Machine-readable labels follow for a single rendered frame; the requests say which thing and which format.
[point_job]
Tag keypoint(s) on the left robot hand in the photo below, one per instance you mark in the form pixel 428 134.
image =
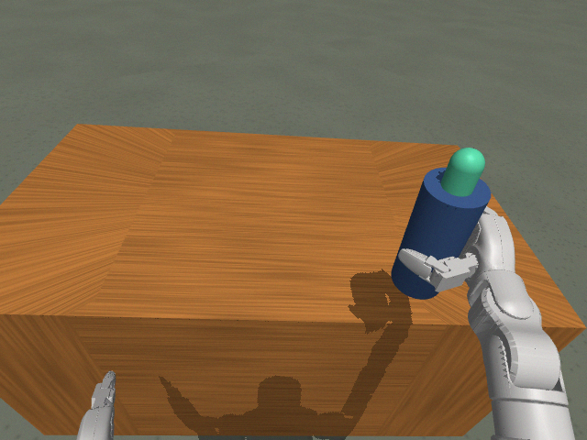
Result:
pixel 98 423

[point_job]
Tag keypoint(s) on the right robot hand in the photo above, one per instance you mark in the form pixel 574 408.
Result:
pixel 490 247

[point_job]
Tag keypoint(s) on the right robot arm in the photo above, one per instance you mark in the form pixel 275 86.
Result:
pixel 521 361

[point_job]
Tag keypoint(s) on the bottle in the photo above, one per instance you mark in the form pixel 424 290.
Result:
pixel 449 205

